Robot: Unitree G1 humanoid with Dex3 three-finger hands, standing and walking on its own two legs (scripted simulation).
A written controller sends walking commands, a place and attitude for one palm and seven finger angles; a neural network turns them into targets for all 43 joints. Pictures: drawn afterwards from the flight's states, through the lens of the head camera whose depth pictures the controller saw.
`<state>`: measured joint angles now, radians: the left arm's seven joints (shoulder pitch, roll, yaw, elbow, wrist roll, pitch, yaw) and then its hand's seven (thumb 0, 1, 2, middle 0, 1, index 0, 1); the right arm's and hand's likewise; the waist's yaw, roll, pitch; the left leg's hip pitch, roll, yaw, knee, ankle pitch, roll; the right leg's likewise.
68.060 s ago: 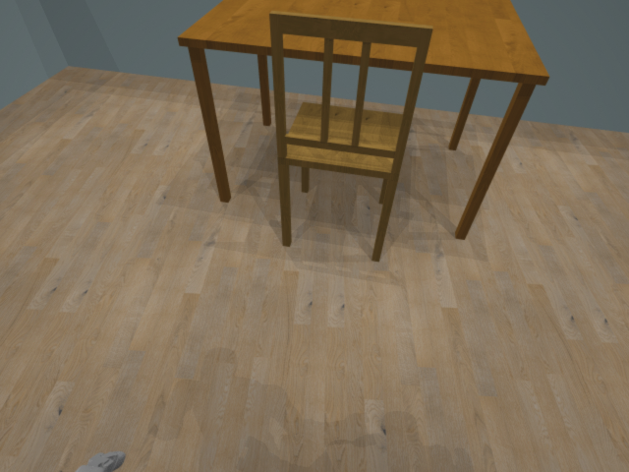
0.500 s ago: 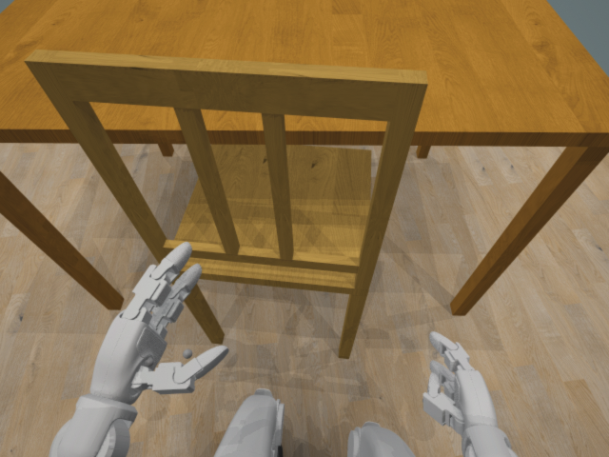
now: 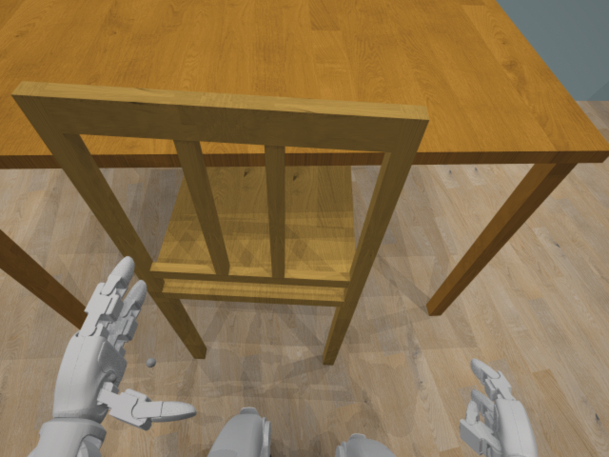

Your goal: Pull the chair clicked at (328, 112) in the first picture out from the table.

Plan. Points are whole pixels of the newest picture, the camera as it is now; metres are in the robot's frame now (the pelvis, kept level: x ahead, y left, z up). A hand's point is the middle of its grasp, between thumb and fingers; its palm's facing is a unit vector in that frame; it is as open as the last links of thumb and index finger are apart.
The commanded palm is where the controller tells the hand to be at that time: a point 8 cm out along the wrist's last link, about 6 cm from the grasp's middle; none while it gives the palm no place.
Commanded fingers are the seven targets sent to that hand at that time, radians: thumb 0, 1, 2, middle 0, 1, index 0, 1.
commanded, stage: raise the hand toward the chair's back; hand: left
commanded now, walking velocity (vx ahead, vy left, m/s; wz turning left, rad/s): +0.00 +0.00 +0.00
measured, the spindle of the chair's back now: (208, 218) +0.44 +0.16 +0.02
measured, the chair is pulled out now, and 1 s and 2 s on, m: -0.09 -0.09 -0.09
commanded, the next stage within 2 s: aim the fingers beside a spindle in 0.90 s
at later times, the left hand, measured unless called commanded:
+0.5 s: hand (110, 342) +0.24 +0.23 +0.05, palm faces -0.01 -1.00 -0.05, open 16.9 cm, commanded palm +0.21 +0.28 +0.05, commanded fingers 0.00 -0.50 0.30 -0.06 -0.08 -0.06 -0.08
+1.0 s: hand (120, 344) +0.24 +0.22 +0.06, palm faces +0.01 -1.00 -0.05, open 16.9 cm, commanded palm +0.22 +0.27 +0.05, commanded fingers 0.00 -0.50 0.30 -0.06 -0.08 -0.06 -0.08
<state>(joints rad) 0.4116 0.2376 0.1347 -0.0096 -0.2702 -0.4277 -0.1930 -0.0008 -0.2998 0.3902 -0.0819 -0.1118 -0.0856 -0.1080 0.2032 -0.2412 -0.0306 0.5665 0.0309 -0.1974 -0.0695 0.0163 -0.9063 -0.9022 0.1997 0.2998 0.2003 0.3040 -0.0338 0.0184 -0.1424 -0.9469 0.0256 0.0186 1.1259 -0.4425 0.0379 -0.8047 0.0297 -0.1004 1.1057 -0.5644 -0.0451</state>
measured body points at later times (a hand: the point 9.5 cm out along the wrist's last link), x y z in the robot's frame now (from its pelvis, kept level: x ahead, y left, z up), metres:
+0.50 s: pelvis +0.00 +0.02 +0.01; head +0.06 +0.04 +0.45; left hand +0.24 +0.29 +0.05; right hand +0.17 -0.21 -0.07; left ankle +0.06 +0.10 -0.65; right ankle -0.01 -0.10 -0.65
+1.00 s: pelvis +0.00 +0.01 +0.01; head +0.06 +0.03 +0.45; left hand +0.23 +0.27 +0.06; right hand +0.18 -0.22 -0.06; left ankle +0.06 +0.09 -0.65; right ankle -0.01 -0.10 -0.65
